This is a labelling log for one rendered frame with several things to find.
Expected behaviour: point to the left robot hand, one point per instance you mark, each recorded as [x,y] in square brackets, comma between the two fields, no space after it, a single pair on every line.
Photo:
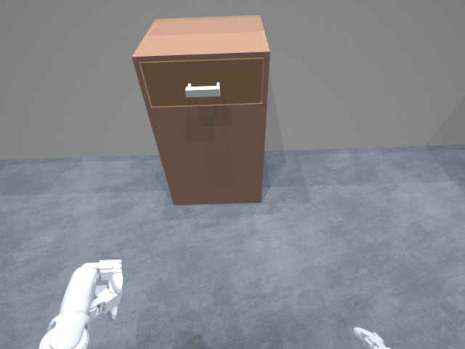
[84,296]

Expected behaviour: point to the left robot forearm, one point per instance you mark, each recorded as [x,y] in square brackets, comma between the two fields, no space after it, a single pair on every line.
[67,331]

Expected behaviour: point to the right robot hand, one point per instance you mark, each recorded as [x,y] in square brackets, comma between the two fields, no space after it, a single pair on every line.
[368,339]

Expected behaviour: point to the handle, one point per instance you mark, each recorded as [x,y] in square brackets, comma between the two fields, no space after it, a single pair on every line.
[208,91]

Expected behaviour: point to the cabinet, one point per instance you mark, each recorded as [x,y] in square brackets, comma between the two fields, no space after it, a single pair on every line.
[211,154]

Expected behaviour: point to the drawer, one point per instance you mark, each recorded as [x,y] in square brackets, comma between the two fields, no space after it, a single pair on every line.
[240,80]

